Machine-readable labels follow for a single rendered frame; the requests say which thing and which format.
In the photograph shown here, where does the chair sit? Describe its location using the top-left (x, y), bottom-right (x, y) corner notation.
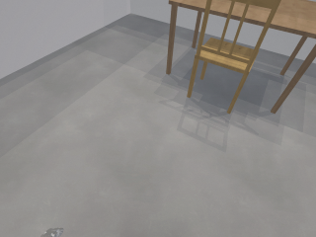
top-left (187, 0), bottom-right (281, 114)

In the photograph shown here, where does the table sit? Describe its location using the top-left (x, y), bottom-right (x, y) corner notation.
top-left (166, 0), bottom-right (316, 114)

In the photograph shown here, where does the robot left hand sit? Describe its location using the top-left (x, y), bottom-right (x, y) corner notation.
top-left (40, 227), bottom-right (64, 237)

